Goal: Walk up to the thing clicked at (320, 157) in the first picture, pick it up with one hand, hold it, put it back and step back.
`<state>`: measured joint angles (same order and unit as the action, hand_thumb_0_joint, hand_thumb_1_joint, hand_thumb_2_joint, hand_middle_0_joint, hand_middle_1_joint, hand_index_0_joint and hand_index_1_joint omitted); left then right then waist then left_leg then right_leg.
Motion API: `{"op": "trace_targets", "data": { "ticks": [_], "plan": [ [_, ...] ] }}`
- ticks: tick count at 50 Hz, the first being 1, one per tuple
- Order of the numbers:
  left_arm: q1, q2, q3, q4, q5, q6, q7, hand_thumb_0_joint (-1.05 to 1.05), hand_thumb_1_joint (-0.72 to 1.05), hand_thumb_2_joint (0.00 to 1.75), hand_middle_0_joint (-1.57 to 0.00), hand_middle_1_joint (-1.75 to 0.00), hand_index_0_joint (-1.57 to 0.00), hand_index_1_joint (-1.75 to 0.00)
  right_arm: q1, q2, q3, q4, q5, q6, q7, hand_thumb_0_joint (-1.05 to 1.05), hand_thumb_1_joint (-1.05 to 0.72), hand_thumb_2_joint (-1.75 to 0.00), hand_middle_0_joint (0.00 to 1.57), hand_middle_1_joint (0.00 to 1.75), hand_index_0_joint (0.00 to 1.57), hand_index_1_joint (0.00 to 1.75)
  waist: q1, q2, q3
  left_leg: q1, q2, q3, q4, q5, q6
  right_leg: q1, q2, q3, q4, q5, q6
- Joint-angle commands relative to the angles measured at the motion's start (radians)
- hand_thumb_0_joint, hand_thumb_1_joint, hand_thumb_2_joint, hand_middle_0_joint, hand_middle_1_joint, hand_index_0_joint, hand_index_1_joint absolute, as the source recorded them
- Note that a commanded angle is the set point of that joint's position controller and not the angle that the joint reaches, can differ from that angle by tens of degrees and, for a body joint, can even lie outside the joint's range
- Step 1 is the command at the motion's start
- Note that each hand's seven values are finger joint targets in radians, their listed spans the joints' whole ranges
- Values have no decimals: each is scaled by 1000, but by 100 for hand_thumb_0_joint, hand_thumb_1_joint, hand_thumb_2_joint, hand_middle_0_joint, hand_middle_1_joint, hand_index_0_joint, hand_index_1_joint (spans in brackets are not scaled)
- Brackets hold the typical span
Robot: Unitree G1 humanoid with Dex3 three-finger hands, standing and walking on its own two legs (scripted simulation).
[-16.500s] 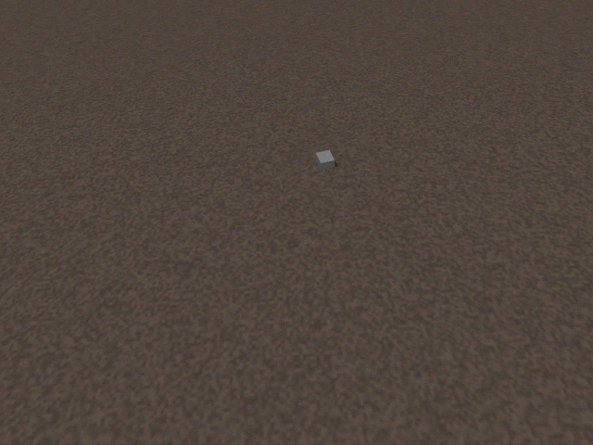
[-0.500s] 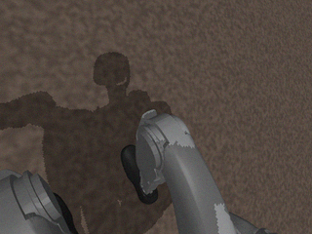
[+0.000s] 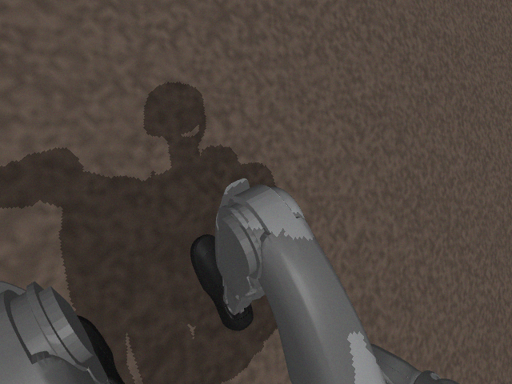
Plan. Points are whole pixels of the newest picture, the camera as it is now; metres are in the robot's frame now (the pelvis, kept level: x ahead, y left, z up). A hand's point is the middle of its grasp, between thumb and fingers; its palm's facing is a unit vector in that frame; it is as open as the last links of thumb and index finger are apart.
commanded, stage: close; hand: left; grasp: from above
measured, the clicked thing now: out of the picture +0.43 +0.34 -0.29
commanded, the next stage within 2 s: settle in 0.90 s
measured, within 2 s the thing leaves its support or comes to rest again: leaves its support in 1.30 s
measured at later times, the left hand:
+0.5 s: hand out of the picture +0.42 +0.33 -0.27, palm faces -0.32 -0.32 -0.89, open 11.7 cm
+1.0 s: hand out of the picture +0.43 +0.34 -0.27, palm faces -0.30 -0.33 -0.90, open 11.6 cm
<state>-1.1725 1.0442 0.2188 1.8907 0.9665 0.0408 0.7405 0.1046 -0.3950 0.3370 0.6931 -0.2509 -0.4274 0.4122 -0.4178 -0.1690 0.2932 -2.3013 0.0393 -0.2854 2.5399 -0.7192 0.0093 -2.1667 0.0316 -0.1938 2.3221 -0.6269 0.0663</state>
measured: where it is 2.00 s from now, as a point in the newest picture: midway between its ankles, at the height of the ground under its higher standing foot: (172, 339)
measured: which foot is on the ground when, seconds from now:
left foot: down 0.00-1.00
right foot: down 0.00-1.00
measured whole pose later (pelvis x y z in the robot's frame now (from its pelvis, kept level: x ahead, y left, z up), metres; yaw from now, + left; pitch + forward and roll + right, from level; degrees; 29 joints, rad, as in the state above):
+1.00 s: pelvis +0.00 +0.00 +0.01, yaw +0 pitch +26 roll -16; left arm -1.17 1.04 0.22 1.86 0.93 0.07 0.74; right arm 0.11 -0.40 0.34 0.68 -0.24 -0.42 0.40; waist -0.42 -0.16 0.29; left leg -2.29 0.04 -0.28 2.52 -0.72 0.01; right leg -2.16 0.03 -0.19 2.30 -0.62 0.07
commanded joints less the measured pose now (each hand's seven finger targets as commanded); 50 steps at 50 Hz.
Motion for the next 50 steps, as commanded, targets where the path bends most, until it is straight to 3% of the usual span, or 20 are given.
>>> {"op": "trace_targets", "data": {
  "ticks": [1, 8, 15, 24, 26, 27, 29, 32, 35, 40, 41, 43, 45, 46, 47, 50],
  "plan": [
    [-162, 174, -12, -74, -6, -3, 46, 0, -22, 74, -31, -90, -33, -88, 218, -345, -93, 39, 8, 0, -10, 0, -90, -91, 20, 30, 20, 30, -75, 519, -633, 445, 42, 74, -285, 185, -16, 384, 46, -99, -201, 224, -67],
    [-206, 183, -15, -96, -23, 1, 50, 0, -15, 68, -36, -85, -38, -83, 215, -351, -83, 43, 1, -5, -9, 0, -90, -91, 20, 30, 20, 30, -95, 523, -612, 451, 45, 67, -283, 182, -18, 361, 38, -103, -191, 221, -65],
    [-199, 199, -14, -95, -9, 4, 45, 0, -4, 66, -45, -80, -47, -78, 212, -348, -82, 36, 2, -4, -12, 0, -90, -91, 20, 30, 20, 30, -86, 542, -607, 458, 41, 76, -293, 169, -19, 363, 38, -100, -200, 208, -68],
    [-183, 162, -32, -84, -18, 8, 37, 0, 10, 58, -56, -73, -58, -71, 224, -350, -85, 34, 2, -8, -6, 0, -90, -91, 20, 30, 20, 30, -102, 518, -605, 462, 41, 65, -296, 187, -19, 366, 39, -103, -198, 227, -65],
    [-180, 170, -27, -83, -18, 9, 36, 0, 12, 61, -57, -73, -59, -71, 217, -348, -86, 38, 8, -8, -7, 0, -90, -90, 20, 30, 20, 30, -90, 514, -605, 453, 42, 64, -295, 183, -20, 360, 37, -103, -195, 222, -65],
    [-199, 166, -34, -92, -20, 8, 33, 0, 13, 59, -57, -74, -59, -71, 225, -350, -84, 36, 6, -8, -6, 0, -90, -91, 20, 30, 20, 30, -101, 520, -602, 454, 41, 65, -294, 185, -19, 360, 35, -103, -195, 224, -64],
    [-172, 169, -24, -77, -27, 7, 33, 0, 14, 63, -60, -74, -61, -72, 221, -351, -91, 37, 10, -5, -12, 0, -90, -90, 20, 30, 20, 30, -88, 512, -609, 443, 42, 73, -296, 169, -16, 376, 42, -97, -211, 212, -65],
    [-185, 169, -32, -103, -29, 4, 32, 0, 19, 65, -64, -73, -65, -72, 221, -339, -84, 34, 8, -5, -14, 0, -90, -91, 20, 30, 20, 30, -95, 498, -608, 431, 37, 82, -285, 155, -12, 382, 41, -92, -223, 206, -61],
    [-168, 175, -14, -100, -35, 6, 31, 0, 23, 65, -67, -71, -68, -70, 222, -343, -87, 34, 8, -6, -16, 0, -90, -90, 20, 30, 20, 30, -83, 510, -628, 446, 40, 80, -294, 171, -16, 389, 42, -96, -219, 212, -65],
    [-190, 169, -18, -103, -46, 15, 31, 0, 28, 66, -71, -72, -72, -71, 232, -345, -84, 30, 6, -4, -17, 0, -90, -90, 20, 30, 20, 30, -94, 501, -628, 449, 42, 74, -291, 197, -16, 387, 41, -96, -214, 236, -64],
    [-160, 181, -1, -92, -52, 17, 35, 0, 29, 65, -71, -71, -72, -70, 225, -351, -88, 33, 10, -2, -19, 0, -90, -90, 20, 30, 20, 30, -80, 511, -636, 451, 44, 74, -295, 199, -18, 396, 42, -94, -215, 236, -65],
    [-171, 183, -7, -94, -51, 20, 29, 0, 30, 70, -73, -73, -74, -73, 232, -342, -79, 36, 5, -2, -17, 0, -90, -91, 20, 30, 20, 30, -90, 514, -631, 456, 41, 78, -293, 203, -18, 396, 40, -93, -210, 241, -65],
    [-159, 188, 6, -89, -52, 23, 30, 0, 34, 70, -75, -73, -76, -73, 227, -348, -88, 31, 12, 0, -19, 0, -90, -90, 20, 30, 20, 30, -74, 516, -644, 451, 44, 74, -299, 203, -18, 396, 41, -93, -209, 238, -67],
    [-191, 188, -6, -97, -44, 23, 25, 0, 36, 70, -77, -74, -77, -73, 233, -340, -80, 34, 8, 0, -17, 0, -90, -90, 20, 30, 20, 30, -89, 528, -631, 446, 40, 78, -299, 200, -17, 385, 38, -93, -205, 235, -68],
    [-170, 201, 2, -89, -49, 24, 24, 0, 36, 70, -77, -75, -78, -74, 219, -354, -86, 28, 11, 3, -21, 0, -90, -90, 20, 30, 20, 30, -77, 521, -631, 444, 44, 74, -302, 186, -17, 387, 40, -93, -210, 223, -67],
    [-173, 200, 0, -86, -40, 25, 16, 0, 39, 74, -80, -74, -80, -74, 226, -351, -87, 21, 12, 10, -26, 0, -90, -90, 20, 30, 20, 30, -80, 531, -654, 448, 43, 81, -301, 204, -17, 406, 43, -90, -214, 237, -69]
  ]
}}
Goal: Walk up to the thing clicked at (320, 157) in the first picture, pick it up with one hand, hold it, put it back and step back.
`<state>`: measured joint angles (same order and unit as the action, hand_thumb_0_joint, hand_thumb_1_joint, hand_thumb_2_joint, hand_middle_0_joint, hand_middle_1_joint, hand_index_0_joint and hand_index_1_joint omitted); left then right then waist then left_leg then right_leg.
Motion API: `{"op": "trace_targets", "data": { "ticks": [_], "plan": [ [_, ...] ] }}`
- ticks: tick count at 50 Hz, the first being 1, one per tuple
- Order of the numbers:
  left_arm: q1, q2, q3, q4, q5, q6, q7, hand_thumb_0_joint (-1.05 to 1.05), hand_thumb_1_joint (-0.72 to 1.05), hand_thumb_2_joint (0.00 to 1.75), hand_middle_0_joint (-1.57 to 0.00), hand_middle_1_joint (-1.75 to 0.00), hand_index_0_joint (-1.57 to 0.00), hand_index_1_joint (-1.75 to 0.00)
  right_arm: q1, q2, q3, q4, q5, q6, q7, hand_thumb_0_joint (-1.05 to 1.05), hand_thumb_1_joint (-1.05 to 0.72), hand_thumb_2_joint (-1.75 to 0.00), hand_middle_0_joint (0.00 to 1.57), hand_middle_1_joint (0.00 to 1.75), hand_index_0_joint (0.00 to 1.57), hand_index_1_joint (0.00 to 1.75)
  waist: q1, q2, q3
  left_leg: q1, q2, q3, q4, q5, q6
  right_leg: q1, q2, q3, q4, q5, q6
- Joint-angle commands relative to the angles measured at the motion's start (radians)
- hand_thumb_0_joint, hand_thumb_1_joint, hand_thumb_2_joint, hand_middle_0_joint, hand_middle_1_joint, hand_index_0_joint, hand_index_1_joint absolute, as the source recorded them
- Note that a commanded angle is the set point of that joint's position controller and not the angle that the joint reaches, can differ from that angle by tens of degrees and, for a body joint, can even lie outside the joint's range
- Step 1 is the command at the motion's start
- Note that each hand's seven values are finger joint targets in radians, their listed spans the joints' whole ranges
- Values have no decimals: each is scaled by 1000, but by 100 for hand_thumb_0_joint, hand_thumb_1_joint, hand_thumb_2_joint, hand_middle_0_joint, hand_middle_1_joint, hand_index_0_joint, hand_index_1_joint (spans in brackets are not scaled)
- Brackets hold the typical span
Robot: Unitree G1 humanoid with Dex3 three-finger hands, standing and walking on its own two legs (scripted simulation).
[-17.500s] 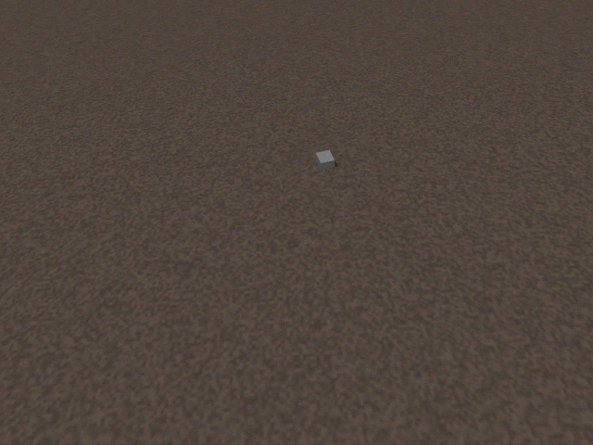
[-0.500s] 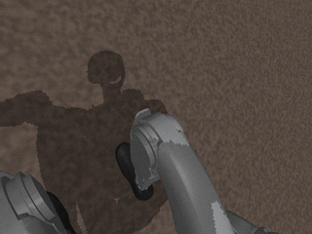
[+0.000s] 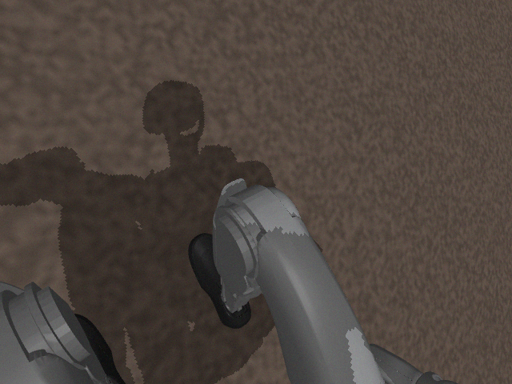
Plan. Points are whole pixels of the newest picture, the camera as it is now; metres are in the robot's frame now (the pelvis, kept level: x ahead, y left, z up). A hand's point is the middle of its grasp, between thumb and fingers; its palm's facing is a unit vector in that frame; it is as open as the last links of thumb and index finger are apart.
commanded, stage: settle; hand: left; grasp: from above
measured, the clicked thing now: out of the picture +0.43 +0.35 -0.30
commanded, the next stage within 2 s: lift in 0.88 s
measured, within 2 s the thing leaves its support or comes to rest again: leaves its support in 0.30 s
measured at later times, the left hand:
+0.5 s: hand out of the picture +0.43 +0.36 -0.23, palm faces -0.24 -0.33 -0.91, open 11.5 cm
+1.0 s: hand out of the picture +0.43 +0.35 -0.17, palm faces -0.25 -0.31 -0.92, open 11.4 cm
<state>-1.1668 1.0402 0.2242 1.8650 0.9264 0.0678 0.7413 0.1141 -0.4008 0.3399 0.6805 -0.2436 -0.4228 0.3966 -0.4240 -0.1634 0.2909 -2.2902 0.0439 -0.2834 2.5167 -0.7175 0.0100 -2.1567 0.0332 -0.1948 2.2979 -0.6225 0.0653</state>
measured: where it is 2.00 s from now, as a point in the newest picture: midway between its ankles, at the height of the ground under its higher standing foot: (171, 338)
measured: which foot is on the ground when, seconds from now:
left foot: down 0.00-1.00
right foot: down 0.00-1.00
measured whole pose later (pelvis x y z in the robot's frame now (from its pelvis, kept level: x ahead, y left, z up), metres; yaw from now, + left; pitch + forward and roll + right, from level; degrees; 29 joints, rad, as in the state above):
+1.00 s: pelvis +0.01 -0.01 +0.02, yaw +7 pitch +35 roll -8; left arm -1.05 0.70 0.23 1.56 0.93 0.17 0.55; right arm 0.18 -0.34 0.11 0.79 -0.16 -0.30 0.31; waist -0.27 0.01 0.01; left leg -2.31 0.04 -0.15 2.39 -0.70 -0.01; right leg -2.25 0.00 -0.09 2.29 -0.65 0.02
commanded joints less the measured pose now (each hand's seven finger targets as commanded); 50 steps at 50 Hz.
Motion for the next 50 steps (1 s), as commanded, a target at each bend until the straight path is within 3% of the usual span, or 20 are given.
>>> {"op": "trace_targets", "data": {
  "ticks": [1, 9, 15, 18, 19, 22, 24, 26, 27, 29, 31, 32, 33, 34, 36, 38, 39, 43, 46, 50],
  "plan": [
    [-190, 201, -21, -77, 4, -2, 8, 0, 39, 67, -82, -80, -85, -77, 210, -325, -80, 37, 4, 6, -8, 0, -93, -91, 20, 30, 20, 30, -74, 520, -620, 426, 35, 82, -267, 201, -15, 373, 36, -87, -181, 231, -65],
    [-187, 207, -19, -112, 23, 1, -23, 0, 55, 77, -93, -84, -96, -82, 225, -324, -95, 38, 13, 26, -17, 0, -92, -91, 20, 30, 20, 30, -59, 559, -663, 459, 34, 82, -292, 202, -18, 368, 37, -87, -180, 226, -72],
    [-200, 194, -2, -194, 35, 1, -24, 0, 59, 80, -97, -84, -99, -82, 242, -327, -141, 51, 25, 42, -21, 0, -92, -91, 20, 30, 20, 30, -32, 634, -719, 513, 36, 90, -317, 194, -27, 333, 34, -84, -176, 214, -82],
    [-209, 175, 18, -265, 38, 14, -22, 0, 59, 79, -97, -81, -99, -79, 271, -315, -165, 58, 29, 54, -16, 0, -91, -91, 20, 30, 20, 30, -13, 675, -816, 550, 34, 103, -316, 260, -29, 348, 35, -76, -178, 266, -86],
    [-219, 129, 0, -293, 28, 22, -33, 0, 60, 75, -97, -80, -100, -78, 266, -305, -178, 63, 32, 55, -12, 0, -91, -91, 20, 30, 20, 30, -11, 680, -814, 554, 31, 106, -314, 258, -31, 317, 32, -76, -172, 259, -87],
    [-199, 88, 5, -366, 10, 46, -62, 0, 58, 77, -95, -81, -97, -79, 287, -287, -207, 80, 45, 68, -10, 0, -91, -90, 20, 30, 20, 30, 23, 718, -897, 592, 26, 121, -326, 326, -36, 323, 32, -67, -171, 303, -93],
    [-148, 15, -33, -329, 0, 68, -91, 0, 56, 77, -93, -83, -96, -80, 286, -286, -228, 90, 60, 73, -13, 0, -91, -91, 20, 30, 20, 30, 30, 677, -871, 557, 23, 127, -338, 291, -31, 288, 38, -63, -184, 273, -95],
    [-127, -11, -46, -325, 5, 81, -121, 0, 55, 81, -93, -85, -95, -82, 295, -269, -238, 104, 67, 82, -16, 0, -91, -90, 20, 30, 20, 30, 38, 637, -839, 498, 13, 138, -341, 256, -22, 270, 37, -50, -188, 246, -95],
    [-80, 23, -18, -303, 10, 88, -133, 0, 54, 81, -91, -86, -94, -83, 307, -279, -249, 110, 70, 88, -21, 0, -91, -90, 20, 30, 20, 30, 57, 601, -846, 466, 11, 146, -338, 235, -14, 279, 40, -42, -199, 229, -93],
    [-110, -28, -25, -366, 4, 90, -157, 0, 55, 82, -93, -83, -95, -81, 323, -257, -258, 118, 77, 99, -21, 0, -90, -90, 20, 30, 20, 30, 69, 598, -898, 460, 7, 156, -332, 247, -11, 275, 35, -33, -194, 235, -94],
    [-166, -113, -89, -448, -6, 79, -192, 0, 53, 82, -91, -84, -93, -82, 287, -247, -271, 99, 85, 97, -24, 0, -90, -90, 20, 30, 20, 30, 64, 593, -861, 463, 1, 155, -351, 223, -12, 218, 34, -32, -189, 205, -97],
    [-60, -62, -41, -314, 7, 91, -195, 0, 51, 83, -89, -84, -91, -82, 315, -263, -278, 122, 85, 104, -30, 0, -90, -90, 20, 30, 20, 30, 69, 526, -850, 447, 1, 157, -346, 227, -7, 244, 37, -31, -192, 213, -92],
    [-103, -42, -41, -394, 23, 80, -205, 0, 53, 81, -91, -84, -93, -82, 311, -249, -268, 115, 85, 105, -33, 0, -90, -90, 20, 30, 20, 30, 79, 531, -864, 432, -4, 156, -342, 220, -3, 221, 29, -23, -190, 201, -93],
    [-119, -84, -59, -386, 25, 72, -212, 0, 52, 83, -91, -83, -93, -81, 309, -256, -285, 112, 86, 108, -37, 0, -89, -90, 20, 30, 20, 30, 70, 534, -876, 441, -9, 162, -348, 211, -4, 227, 27, -19, -188, 194, -95],
    [-127, -67, -47, -401, 37, 66, -215, 0, 52, 87, -91, -85, -93, -83, 313, -243, -290, 127, 89, 115, -45, 0, -89, -90, 20, 30, 20, 30, 85, 521, -880, 453, -11, 166, -362, 175, -1, 216, 23, -11, -198, 159, -95],
    [-151, -86, -54, -376, 40, 64, -210, 0, 50, 83, -90, -85, -91, -83, 319, -241, -297, 123, 90, 118, -57, 0, -90, -90, 20, 30, 20, 30, 72, 481, -876, 432, -15, 178, -364, 144, 3, 243, 27, -2, -219, 133, -94],
    [-202, -84, -68, -453, 43, 52, -207, 0, 48, 86, -89, -86, -90, -84, 291, -232, -299, 103, 91, 111, -64, 0, -89, -90, 20, 30, 20, 30, 80, 503, -884, 436, -21, 185, -375, 121, 2, 233, 25, 6, -226, 102, -96],
    [-196, -55, -28, -425, 43, 61, -171, 0, 41, 78, -82, -82, -84, -80, 288, -220, -304, 114, 84, 108, -89, 0, -89, -90, 20, 30, 20, 30, 99, 475, -922, 446, -21, 204, -379, 100, 3, 250, 22, 23, -244, 65, -95],
    [-218, -72, -2, -463, 17, 88, -141, 0, 43, 82, -84, -84, -86, -82, 300, -200, -307, 116, 85, 111, -97, 0, -89, -90, 20, 30, 20, 30, 127, 496, -1039, 464, -20, 234, -373, 181, 4, 319, 16, 36, -252, 154, -91],
    [-225, -71, 16, -485, -6, 132, -142, 0, 53, 78, -93, -85, -95, -82, 313, -180, -317, 132, 87, 122, -103, 0, -93, -91, 20, 30, 20, 30, 139, 500, -1094, 463, -16, 256, -361, 267, 9, 381, 12, 56, -253, 247, -83]
  ]
}}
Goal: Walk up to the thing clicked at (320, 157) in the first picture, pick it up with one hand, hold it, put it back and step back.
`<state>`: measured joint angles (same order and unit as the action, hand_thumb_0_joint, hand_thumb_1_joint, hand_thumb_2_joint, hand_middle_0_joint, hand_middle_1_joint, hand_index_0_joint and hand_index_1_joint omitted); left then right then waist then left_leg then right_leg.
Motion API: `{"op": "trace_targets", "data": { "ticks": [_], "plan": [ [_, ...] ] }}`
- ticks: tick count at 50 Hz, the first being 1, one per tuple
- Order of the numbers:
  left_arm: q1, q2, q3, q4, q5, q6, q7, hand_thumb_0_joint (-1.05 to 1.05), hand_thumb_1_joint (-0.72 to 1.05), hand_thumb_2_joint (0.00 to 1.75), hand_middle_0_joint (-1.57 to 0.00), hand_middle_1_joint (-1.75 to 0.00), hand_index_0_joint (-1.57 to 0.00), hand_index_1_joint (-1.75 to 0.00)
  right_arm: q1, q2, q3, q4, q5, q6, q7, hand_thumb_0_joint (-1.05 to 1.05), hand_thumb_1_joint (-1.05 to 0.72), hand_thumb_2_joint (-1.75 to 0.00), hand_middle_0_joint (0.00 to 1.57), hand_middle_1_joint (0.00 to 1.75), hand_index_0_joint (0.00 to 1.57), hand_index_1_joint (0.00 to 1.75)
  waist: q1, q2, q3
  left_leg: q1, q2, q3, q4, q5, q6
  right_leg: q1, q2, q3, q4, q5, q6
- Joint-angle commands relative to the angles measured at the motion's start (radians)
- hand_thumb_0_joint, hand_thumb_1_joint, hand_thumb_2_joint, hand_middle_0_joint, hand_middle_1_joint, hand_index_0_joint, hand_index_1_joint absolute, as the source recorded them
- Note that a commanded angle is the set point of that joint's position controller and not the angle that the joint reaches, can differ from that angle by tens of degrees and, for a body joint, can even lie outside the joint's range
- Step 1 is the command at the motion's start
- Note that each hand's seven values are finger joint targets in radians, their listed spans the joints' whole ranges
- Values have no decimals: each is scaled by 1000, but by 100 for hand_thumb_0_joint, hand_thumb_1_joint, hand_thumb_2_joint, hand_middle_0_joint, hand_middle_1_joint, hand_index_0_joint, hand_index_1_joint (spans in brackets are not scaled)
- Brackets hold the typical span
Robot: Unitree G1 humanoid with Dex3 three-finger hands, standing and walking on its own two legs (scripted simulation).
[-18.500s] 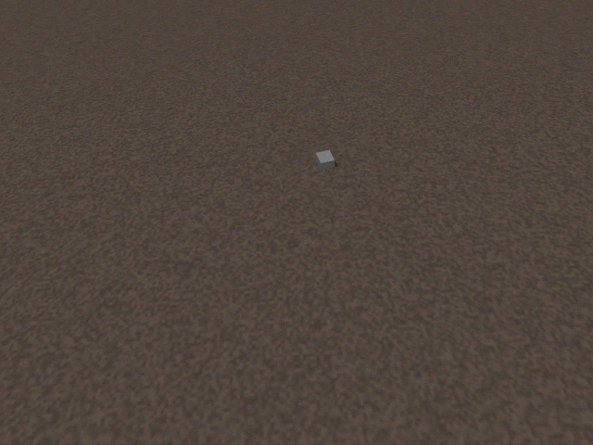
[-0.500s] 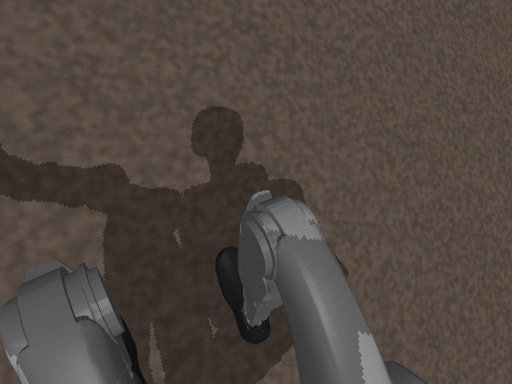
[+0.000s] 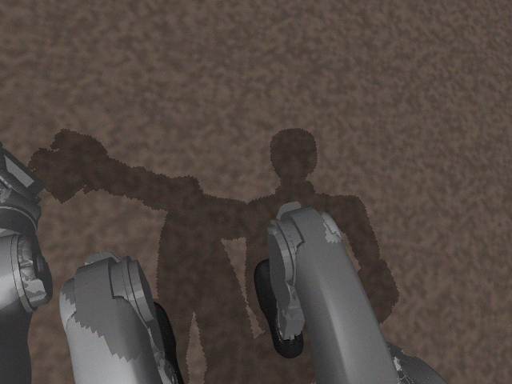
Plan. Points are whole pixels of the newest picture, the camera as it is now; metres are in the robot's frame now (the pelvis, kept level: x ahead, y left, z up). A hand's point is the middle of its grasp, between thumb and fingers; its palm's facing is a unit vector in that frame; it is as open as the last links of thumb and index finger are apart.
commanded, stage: lift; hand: left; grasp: from above
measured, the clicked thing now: out of the picture +0.46 +0.32 -0.20
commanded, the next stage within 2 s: hold in 1.70 s
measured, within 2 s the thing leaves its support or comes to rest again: neither
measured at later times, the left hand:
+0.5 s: hand out of the picture +0.40 +0.33 -0.06, palm faces -0.31 -0.27 -0.91, open 11.3 cm
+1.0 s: hand out of the picture +0.35 +0.31 +0.15, palm faces -0.32 -0.30 -0.90, open 11.2 cm
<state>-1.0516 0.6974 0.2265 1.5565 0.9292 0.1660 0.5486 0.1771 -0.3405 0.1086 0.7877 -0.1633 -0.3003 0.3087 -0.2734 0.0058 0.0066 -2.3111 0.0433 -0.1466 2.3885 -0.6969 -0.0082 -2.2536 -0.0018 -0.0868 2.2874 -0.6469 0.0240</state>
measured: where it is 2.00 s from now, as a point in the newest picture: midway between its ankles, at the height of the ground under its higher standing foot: (226, 348)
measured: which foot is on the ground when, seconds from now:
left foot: down 0.00-1.00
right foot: down 0.00-1.00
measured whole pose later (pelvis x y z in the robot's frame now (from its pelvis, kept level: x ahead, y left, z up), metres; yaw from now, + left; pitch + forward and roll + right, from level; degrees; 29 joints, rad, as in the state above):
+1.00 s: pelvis +0.02 +0.00 +0.25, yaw +7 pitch +27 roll -3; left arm -0.49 0.38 -0.10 0.84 0.78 0.47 0.23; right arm 0.16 -0.24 0.00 0.77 0.05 -0.10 -0.03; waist -0.08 0.05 -0.21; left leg -1.44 0.05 -0.05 1.57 -0.60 -0.01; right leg -1.40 -0.02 -0.05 1.52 -0.58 0.01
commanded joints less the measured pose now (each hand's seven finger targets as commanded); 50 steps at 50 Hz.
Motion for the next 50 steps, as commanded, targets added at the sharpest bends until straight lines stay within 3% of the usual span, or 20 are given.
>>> {"op": "trace_targets", "data": {
  "ticks": [1, 3, 5, 7, 9, 12, 13, 16, 18, 19, 23, 27, 29, 34, 39, 40, 42, 43, 45, 50],
  "plan": [
    [-321, 272, 19, -158, -13, 49, 41, 0, 58, 74, -95, -78, -98, -75, 242, -238, -96, 30, 10, 3, -16, 0, -91, -90, 20, 30, 20, 30, -6, 309, -821, 498, -15, 115, -231, 251, 30, 475, 47, -52, -248, 273, -41],
    [-302, 235, 12, -187, -22, 68, 22, 0, 62, 74, -97, -77, -100, -74, 248, -235, -109, 33, 24, 12, -12, 0, -91, -90, 20, 30, 20, 30, 14, 339, -866, 529, -16, 118, -238, 287, 27, 482, 47, -52, -239, 303, -46],
    [-281, 208, -19, -158, -29, 83, -14, 0, 63, 74, -98, -78, -101, -75, 243, -222, -119, 43, 31, 22, -13, 0, -91, -90, 20, 30, 20, 30, 12, 297, -822, 499, -18, 121, -250, 268, 33, 491, 50, -47, -256, 286, -45],
    [-284, 251, -5, -214, -19, 83, -56, 0, 61, 72, -97, -75, -100, -72, 249, -217, -135, 41, 42, 34, -17, 0, -91, -90, 20, 30, 20, 30, 41, 303, -856, 506, -26, 124, -264, 276, 34, 504, 46, -37, -261, 280, -50],
    [-215, 213, -27, -193, -16, 90, -94, 0, 59, 73, -97, -75, -99, -72, 253, -214, -145, 38, 52, 50, -21, 0, -91, -90, 20, 30, 20, 30, 62, 298, -860, 525, -27, 122, -287, 267, 32, 493, 45, -39, -259, 262, -56],
    [-182, 203, -43, -251, 5, 78, -145, 0, 59, 68, -97, -71, -99, -68, 250, -213, -165, 35, 69, 80, -29, 0, -91, -90, 20, 30, 20, 30, 75, 287, -835, 552, -32, 114, -333, 239, 29, 463, 40, -40, -268, 222, -64],
    [-193, 144, -83, -281, 1, 72, -162, 0, 59, 70, -98, -71, -99, -69, 238, -204, -165, 8, 75, 86, -33, 0, -92, -91, 20, 30, 20, 30, 68, 269, -837, 546, -34, 121, -336, 230, 33, 478, 39, -35, -291, 224, -61],
    [-142, 105, -102, -341, -5, 58, -188, 0, 55, 71, -97, -67, -98, -66, 227, -209, -179, -11, 87, 104, -48, 0, -91, -90, 20, 30, 20, 30, 66, 226, -789, 554, -40, 104, -393, 170, 35, 456, 32, -39, -321, 175, -59],
    [-177, 105, -95, -477, -19, 46, -188, 0, 51, 72, -93, -70, -93, -69, 231, -204, -186, -30, 101, 115, -62, 0, -91, -90, 20, 30, 20, 30, 93, 259, -873, 636, -42, 97, -431, 173, 29, 485, 26, -36, -341, 181, -63],
    [-133, 90, -102, -468, -23, 54, -186, 0, 50, 72, -92, -72, -93, -71, 219, -200, -193, -41, 106, 121, -70, 0, -91, -90, 20, 30, 20, 30, 101, 250, -887, 662, -41, 95, -456, 151, 27, 501, 29, -34, -364, 157, -64],
    [-101, 67, -122, -622, -43, 84, -186, 0, 46, 74, -91, -68, -91, -68, 192, -188, -200, -65, 133, 143, -118, 0, -91, -90, 20, 30, 20, 30, 103, 226, -885, 724, -43, 93, -524, 112, 25, 542, 29, -17, -454, 124, -63],
    [-45, 18, -161, -662, -64, 118, -203, 0, 47, 82, -93, -70, -91, -71, 159, -152, -199, -75, 143, 153, -166, 0, -91, -90, 20, 30, 20, 30, 96, 156, -843, 722, -43, 107, -567, 113, 32, 619, 34, 6, -543, 106, -56],
    [-4, 58, -145, -689, -52, 129, -215, 0, 47, 79, -93, -67, -92, -68, 144, -147, -195, -80, 149, 156, -193, 0, -91, -90, 20, 30, 20, 30, 118, 147, -817, 727, -47, 113, -603, 98, 34, 652, 31, 21, -586, 75, -56],
    [102, 14, -196, -753, -45, 166, -266, 0, 50, 74, -95, -64, -94, -65, 90, -124, -193, -111, 164, 168, -243, 0, -90, -90, 20, 30, 20, 30, 151, 161, -781, 852, -46, 103, -744, 50, 24, 748, 35, 35, -695, 15, -58],
    [183, -38, -222, -835, -80, 230, -279, 0, 54, 80, -102, -61, -99, -64, 50, -108, -182, -125, 185, 181, -297, 0, -89, -90, 20, 30, 20, 30, 162, 164, -746, 1039, -39, 60, -916, 53, 12, 855, 32, 11, -795, 60, -53],
    [188, -66, -241, -836, -85, 243, -279, 0, 54, 81, -102, -60, -99, -63, 51, -96, -178, -123, 188, 181, -307, 0, -90, -90, 20, 30, 20, 30, 157, 160, -719, 1052, -35, 85, -925, 71, 13, 881, 33, 15, -829, 70, -54],
    [204, -48, -230, -871, -94, 265, -269, 0, 55, 83, -104, -59, -101, -63, 37, -91, -171, -121, 196, 180, -327, 0, -90, -90, 20, 30, 20, 30, 167, 147, -734, 1121, -35, 78, -973, 91, 12, 948, 33, 18, -877, 84, -53],
    [193, -86, -255, -892, -105, 272, -267, 0, 54, 81, -104, -59, -100, -62, 37, -81, -168, -114, 199, 180, -335, 0, -90, -90, 20, 30, 20, 30, 159, 152, -723, 1136, -32, 95, -984, 114, 13, 975, 32, 23, -904, 106, -52],
    [218, -75, -259, -899, -105, 291, -266, 0, 53, 81, -102, -60, -99, -63, 39, -77, -164, -98, 207, 177, -351, 0, -90, -90, 20, 30, 20, 30, 170, 151, -704, 1199, -31, 103, -1029, 159, 13, 1038, 33, 29, -952, 144, -54],
    [266, -161, -321, -868, -120, 304, -284, 0, 48, 79, -97, -60, -94, -63, 58, -61, -163, -65, 216, 168, -379, 0, -90, -90, 20, 30, 20, 30, 151, 123, -617, 1316, -26, 107, -1141, 250, 13, 1165, 38, 36, -1067, 222, -51]
  ]
}}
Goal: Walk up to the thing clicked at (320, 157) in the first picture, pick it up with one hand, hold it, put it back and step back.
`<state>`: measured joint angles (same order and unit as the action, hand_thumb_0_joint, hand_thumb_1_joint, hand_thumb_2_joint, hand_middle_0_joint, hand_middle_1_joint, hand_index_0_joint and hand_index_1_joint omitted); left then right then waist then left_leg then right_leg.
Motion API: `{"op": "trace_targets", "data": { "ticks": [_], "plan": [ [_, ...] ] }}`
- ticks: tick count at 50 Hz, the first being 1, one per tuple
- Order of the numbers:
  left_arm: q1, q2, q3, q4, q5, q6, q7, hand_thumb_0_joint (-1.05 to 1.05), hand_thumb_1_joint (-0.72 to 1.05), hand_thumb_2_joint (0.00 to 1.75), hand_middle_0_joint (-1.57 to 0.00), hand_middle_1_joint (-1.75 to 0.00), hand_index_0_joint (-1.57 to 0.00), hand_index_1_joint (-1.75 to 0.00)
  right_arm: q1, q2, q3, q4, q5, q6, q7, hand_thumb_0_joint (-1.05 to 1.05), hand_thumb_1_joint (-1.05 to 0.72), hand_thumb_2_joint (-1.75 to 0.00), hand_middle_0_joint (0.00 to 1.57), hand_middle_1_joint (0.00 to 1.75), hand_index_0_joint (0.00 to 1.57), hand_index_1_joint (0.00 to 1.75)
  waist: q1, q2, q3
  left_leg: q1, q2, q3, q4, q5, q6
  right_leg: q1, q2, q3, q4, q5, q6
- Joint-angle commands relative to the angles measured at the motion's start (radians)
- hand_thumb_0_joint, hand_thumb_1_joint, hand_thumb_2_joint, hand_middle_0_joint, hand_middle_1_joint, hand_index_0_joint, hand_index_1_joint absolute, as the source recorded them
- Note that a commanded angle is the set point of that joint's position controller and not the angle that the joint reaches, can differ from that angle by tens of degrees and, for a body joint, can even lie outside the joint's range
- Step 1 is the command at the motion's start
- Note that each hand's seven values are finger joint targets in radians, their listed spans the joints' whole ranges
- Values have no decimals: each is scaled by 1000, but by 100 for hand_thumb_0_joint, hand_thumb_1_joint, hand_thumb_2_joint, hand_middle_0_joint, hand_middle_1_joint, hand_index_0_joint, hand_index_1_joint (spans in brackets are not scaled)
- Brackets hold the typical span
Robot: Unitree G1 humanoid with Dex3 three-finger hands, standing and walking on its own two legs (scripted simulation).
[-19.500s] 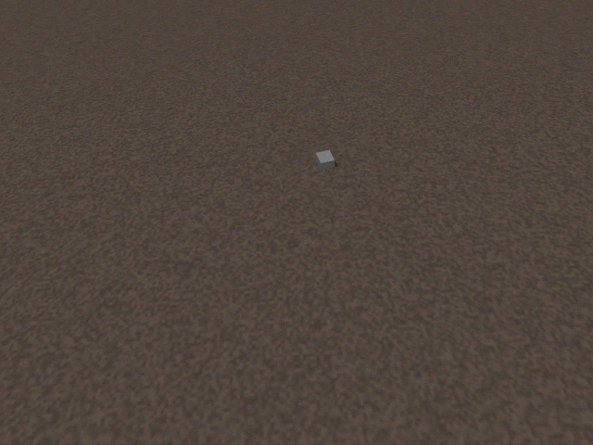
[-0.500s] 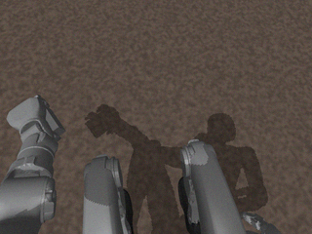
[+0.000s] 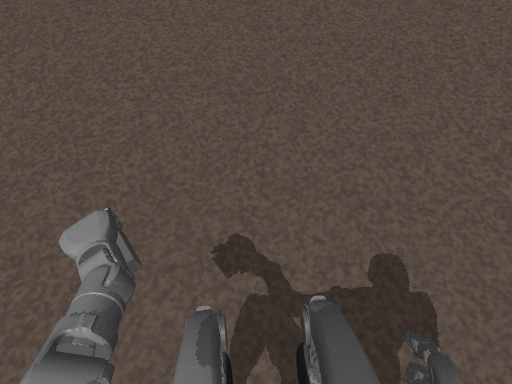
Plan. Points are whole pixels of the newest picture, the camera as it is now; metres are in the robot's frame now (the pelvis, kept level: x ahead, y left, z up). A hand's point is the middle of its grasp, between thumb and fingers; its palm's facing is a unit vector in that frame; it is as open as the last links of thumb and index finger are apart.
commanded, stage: lift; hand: left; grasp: from above
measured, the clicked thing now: (109, 257) +0.36 +0.28 -0.12
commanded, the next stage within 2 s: hold in 0.70 s
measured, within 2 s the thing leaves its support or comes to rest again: neither
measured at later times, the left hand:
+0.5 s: hand (95, 212) +0.38 +0.23 +0.04, palm faces -0.37 -0.27 -0.89, open 11.2 cm
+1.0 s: hand (82, 197) +0.37 +0.22 +0.10, palm faces -0.36 -0.25 -0.90, open 11.2 cm
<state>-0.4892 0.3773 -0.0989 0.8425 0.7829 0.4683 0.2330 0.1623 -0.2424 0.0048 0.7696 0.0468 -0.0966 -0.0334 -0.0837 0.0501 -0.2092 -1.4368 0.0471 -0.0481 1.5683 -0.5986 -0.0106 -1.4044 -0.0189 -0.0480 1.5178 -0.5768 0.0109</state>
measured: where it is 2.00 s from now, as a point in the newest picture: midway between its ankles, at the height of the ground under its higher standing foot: outside the picture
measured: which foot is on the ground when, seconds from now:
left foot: down 0.00-1.00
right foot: down 0.00-1.00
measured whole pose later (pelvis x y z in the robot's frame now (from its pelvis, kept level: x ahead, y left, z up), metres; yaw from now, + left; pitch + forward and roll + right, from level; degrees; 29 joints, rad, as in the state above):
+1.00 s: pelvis +0.06 -0.01 +0.17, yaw +1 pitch +7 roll +0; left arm -0.39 0.24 -0.23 0.88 0.78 0.48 0.21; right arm 0.24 -0.26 -0.01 0.78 0.05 -0.09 -0.02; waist -0.03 0.04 -0.08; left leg -0.47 0.03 0.02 0.69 -0.34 -0.01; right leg -0.48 -0.03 -0.01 0.69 -0.34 0.01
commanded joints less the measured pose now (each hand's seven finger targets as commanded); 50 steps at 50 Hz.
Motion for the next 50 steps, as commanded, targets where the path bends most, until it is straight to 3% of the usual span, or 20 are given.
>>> {"op": "trace_targets", "data": {
  "ticks": [1, 4, 9, 12, 15, 17, 19, 21, 24, 28, 30, 32, 36, 37, 39, 41, 45, 46, 47, 50],
  "plan": [
    [-274, 144, -7, -152, 17, -2, 26, 0, 46, 77, -96, -59, -93, -63, 73, -154, -57, -48, 7, -40, -41, 0, -90, -90, 20, 30, 20, 30, -35, 58, -372, 450, -31, 12, -346, 157, 18, 355, 56, -1, -328, 157, -36],
    [-229, 129, -14, -109, 22, -17, 19, 0, 44, 78, -94, -61, -90, -64, 86, -147, -61, -44, 6, -45, -47, 0, -90, -90, 20, 30, 20, 30, -22, 48, -316, 511, -31, 13, -420, 194, 15, 424, 57, 4, -391, 180, -38],
    [-215, 134, -11, -170, 17, -18, 44, 0, 47, 81, -94, -68, -92, -70, 107, -135, -56, -50, 7, -47, -53, 0, -90, -90, 20, 30, 20, 30, 1, 21, -350, 635, -45, 42, -494, 337, 23, 623, 58, 18, -503, 325, -30],
    [-264, 121, -10, -131, 29, -9, 66, 0, 51, 81, -96, -70, -94, -71, 125, -135, -50, -32, -1, -47, -55, 0, -90, -90, 20, 30, 20, 30, -13, 29, -323, 715, -39, 40, -550, 414, 18, 660, 58, 5, -538, 389, -32],
    [-226, 114, 1, -100, 23, 1, 86, 0, 54, 84, -98, -71, -96, -73, 136, -132, -50, -27, -3, -46, -55, 0, -90, -90, 20, 30, 20, 30, 11, 28, -315, 784, -40, 39, -608, 459, 15, 729, 56, 6, -590, 423, -32],
    [-230, 87, -14, -66, 16, 12, 86, 0, 57, 85, -100, -72, -98, -73, 138, -130, -47, -18, -7, -48, -51, 0, -90, -90, 20, 30, 20, 30, 3, 21, -292, 802, -43, 44, -635, 485, 15, 764, 52, 9, -619, 459, -28],
    [-256, 107, -9, -69, 21, 15, 85, 0, 58, 88, -102, -71, -99, -74, 138, -137, -52, -25, -8, -45, -50, 0, -89, -90, 20, 30, 20, 30, 14, 35, -287, 842, -45, 50, -669, 489, 13, 796, 50, 11, -655, 466, -27],
    [-215, 62, -31, -27, 8, 23, 75, 0, 57, 90, -102, -70, -99, -73, 137, -132, -49, -26, -4, -43, -46, 0, -89, -90, 20, 30, 20, 30, 12, -7, -244, 845, -50, 51, -700, 480, 16, 837, 48, 17, -693, 477, -20],
    [-219, 54, -36, -21, -6, 19, 66, 0, 58, 90, -104, -66, -100, -70, 135, -137, -53, -38, -7, -46, -42, 0, -89, -90, 20, 30, 20, 30, 20, -9, -212, 887, -51, 48, -759, 463, 12, 866, 48, 12, -739, 444, -23],
    [-232, 51, -44, -65, -16, 8, 57, 0, 61, 92, -107, -65, -103, -69, 130, -136, -54, -49, 2, -44, -36, 0, -89, -90, 20, 30, 20, 30, 21, -34, -225, 933, -57, 62, -795, 507, 17, 945, 44, 25, -782, 519, -12],
    [-226, 36, -53, -62, -12, 3, 51, 0, 62, 90, -109, -63, -104, -68, 136, -139, -55, -48, 2, -43, -32, 0, -89, -90, 20, 30, 20, 30, 16, -43, -205, 951, -59, 62, -813, 521, 18, 949, 43, 25, -798, 533, -12],
    [-252, 57, -48, -99, 2, -7, 53, 0, 64, 91, -110, -63, -105, -68, 131, -141, -58, -53, 4, -39, -31, 0, -89, -90, 20, 30, 20, 30, 22, -19, -218, 995, -58, 67, -837, 531, 16, 963, 44, 24, -814, 532, -15],
    [-228, 46, -58, -84, 19, -3, 49, 0, 68, 92, -111, -64, -107, -69, 122, -143, -56, -48, 3, -37, -21, 0, -89, -90, 20, 30, 20, 30, 20, -57, -204, 1020, -62, 75, -859, 581, 21, 1018, 39, 30, -841, 612, -6],
    [-252, 68, -52, -117, 21, -7, 46, 0, 66, 94, -111, -64, -106, -69, 120, -147, -58, -53, 4, -36, -19, 0, -89, -90, 20, 30, 20, 30, 29, -38, -220, 1041, -63, 74, -875, 585, 17, 1037, 39, 28, -845, 605, -8],
    [-230, 42, -66, -107, 25, -5, 37, 0, 67, 97, -112, -65, -107, -70, 104, -143, -58, -62, 3, -32, -16, 0, -89, -90, 20, 30, 20, 30, 34, -40, -189, 1055, -65, 75, -896, 567, 16, 1031, 39, 26, -868, 572, -8],
    [-243, 65, -57, -116, 35, -1, 36, 0, 63, 89, -108, -65, -104, -69, 93, -145, -56, -65, 4, -33, -10, 0, -89, -90, 20, 30, 20, 30, 41, -23, -180, 1064, -67, 78, -917, 548, 13, 1042, 38, 29, -882, 544, -12],
    [-199, 17, -88, -76, 40, 8, 18, 0, 59, 85, -104, -63, -101, -67, 65, -140, -53, -79, 4, -34, -1, 0, -89, -90, 20, 30, 20, 30, 41, -61, -92, 1053, -67, 75, -955, 484, 16, 1026, 39, 28, -921, 475, -12],
    [-241, 40, -82, -140, 36, 4, 18, 0, 61, 85, -105, -64, -102, -68, 58, -141, -56, -89, 5, -35, 1, 0, -89, -90, 20, 30, 20, 30, 53, -37, -122, 1075, -69, 79, -963, 483, 16, 1049, 37, 31, -930, 476, -10],
    [-202, 11, -92, -91, 36, 12, 14, 0, 59, 86, -104, -65, -100, -69, 54, -139, -52, -91, 4, -36, 4, 0, -89, -90, 20, 30, 20, 30, 43, -72, -104, 1068, -70, 76, -964, 485, 18, 1052, 36, 33, -934, 482, -7],
    [-224, 18, -94, -152, 27, 24, 9, 0, 59, 86, -103, -68, -100, -71, 40, -139, -51, -104, 6, -37, 13, 0, -89, -90, 20, 30, 20, 30, 60, -53, -125, 1105, -69, 78, -985, 511, 14, 1083, 38, 29, -943, 501, -9]
  ]
}}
